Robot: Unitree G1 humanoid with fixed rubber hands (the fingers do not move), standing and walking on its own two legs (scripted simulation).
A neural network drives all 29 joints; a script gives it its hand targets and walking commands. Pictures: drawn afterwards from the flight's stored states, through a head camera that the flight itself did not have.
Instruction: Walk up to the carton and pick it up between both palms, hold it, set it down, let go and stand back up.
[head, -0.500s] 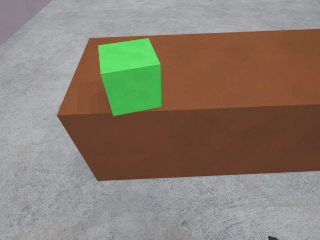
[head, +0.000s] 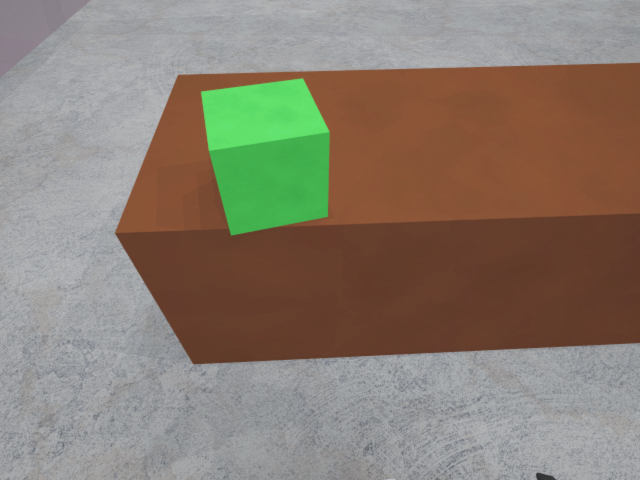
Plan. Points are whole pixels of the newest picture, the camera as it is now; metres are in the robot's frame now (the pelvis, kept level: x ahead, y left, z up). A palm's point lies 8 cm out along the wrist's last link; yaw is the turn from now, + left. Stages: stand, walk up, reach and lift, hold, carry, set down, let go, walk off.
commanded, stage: walk up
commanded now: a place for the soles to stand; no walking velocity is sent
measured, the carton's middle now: (267, 156) +0.70 +0.10 +0.00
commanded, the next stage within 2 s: none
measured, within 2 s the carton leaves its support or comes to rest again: neither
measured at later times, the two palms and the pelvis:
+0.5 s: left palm out of the picture +0.11 +0.35 -0.09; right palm (541, 448) +0.20 -0.29 -0.11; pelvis +0.11 +0.02 +0.00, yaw +1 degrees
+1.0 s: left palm (52, 393) +0.27 +0.38 -0.08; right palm (492, 375) +0.30 -0.26 -0.11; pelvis +0.23 +0.05 +0.00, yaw +1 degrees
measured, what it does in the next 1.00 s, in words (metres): walks ahead: right foot, then left foot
